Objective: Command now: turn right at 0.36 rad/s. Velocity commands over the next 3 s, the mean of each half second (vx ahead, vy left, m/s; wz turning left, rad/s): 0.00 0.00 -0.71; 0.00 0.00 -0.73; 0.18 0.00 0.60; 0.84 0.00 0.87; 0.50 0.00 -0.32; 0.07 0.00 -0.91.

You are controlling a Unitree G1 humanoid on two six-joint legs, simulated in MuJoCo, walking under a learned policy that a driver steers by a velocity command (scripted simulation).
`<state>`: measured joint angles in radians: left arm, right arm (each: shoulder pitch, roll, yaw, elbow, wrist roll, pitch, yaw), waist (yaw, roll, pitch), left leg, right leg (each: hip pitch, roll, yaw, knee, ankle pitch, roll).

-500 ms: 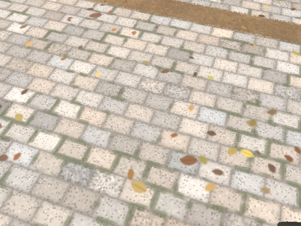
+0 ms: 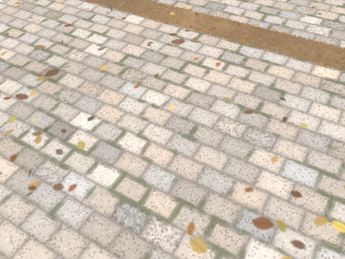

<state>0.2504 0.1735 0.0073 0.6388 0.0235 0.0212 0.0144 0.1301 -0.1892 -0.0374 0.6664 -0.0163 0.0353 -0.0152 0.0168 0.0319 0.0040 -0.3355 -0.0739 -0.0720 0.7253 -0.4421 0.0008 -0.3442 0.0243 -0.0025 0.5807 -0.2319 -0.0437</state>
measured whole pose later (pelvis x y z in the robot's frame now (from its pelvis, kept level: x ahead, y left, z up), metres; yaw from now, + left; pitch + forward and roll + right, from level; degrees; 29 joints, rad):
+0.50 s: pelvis -0.01 +0.03 +0.01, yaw -26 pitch +2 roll -1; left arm 0.23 0.30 0.12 0.65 0.02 0.08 -0.02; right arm 0.16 -0.21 -0.02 0.65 -0.04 0.00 -0.07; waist -0.01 -0.05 0.03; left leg -0.24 -0.02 0.07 0.44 -0.23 0.06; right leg -0.60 0.08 0.06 1.20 -0.38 0.04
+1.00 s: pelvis -0.02 -0.01 +0.01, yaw -46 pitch +0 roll +0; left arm 0.15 0.17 0.03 0.63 0.02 0.01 0.03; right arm 0.26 -0.26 -0.06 0.70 -0.02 0.05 -0.03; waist -0.02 0.04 0.04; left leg -0.48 0.06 0.03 1.06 -0.43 -0.05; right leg -0.25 0.02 -0.06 0.51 -0.26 -0.05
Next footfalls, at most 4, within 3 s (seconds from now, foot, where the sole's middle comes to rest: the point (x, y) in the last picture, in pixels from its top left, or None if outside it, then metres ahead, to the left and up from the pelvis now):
0.34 left None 0.06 0.09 -0.77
0.82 right None -0.05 -0.10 -0.77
1.28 left None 0.08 0.05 -0.77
1.72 right None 0.19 -0.22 -0.77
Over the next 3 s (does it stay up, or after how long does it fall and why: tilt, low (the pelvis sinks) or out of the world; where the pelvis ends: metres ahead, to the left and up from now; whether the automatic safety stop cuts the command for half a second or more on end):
stays up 0.76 -0.09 0.01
